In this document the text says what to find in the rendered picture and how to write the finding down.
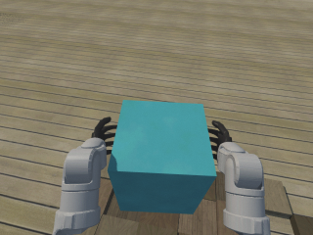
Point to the robot right hand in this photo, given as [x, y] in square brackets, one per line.
[223, 136]

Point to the carton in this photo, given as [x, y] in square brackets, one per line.
[161, 159]

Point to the left robot forearm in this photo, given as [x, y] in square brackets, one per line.
[79, 204]

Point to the right robot forearm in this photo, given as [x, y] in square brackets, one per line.
[245, 191]

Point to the robot left hand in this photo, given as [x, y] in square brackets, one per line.
[100, 129]

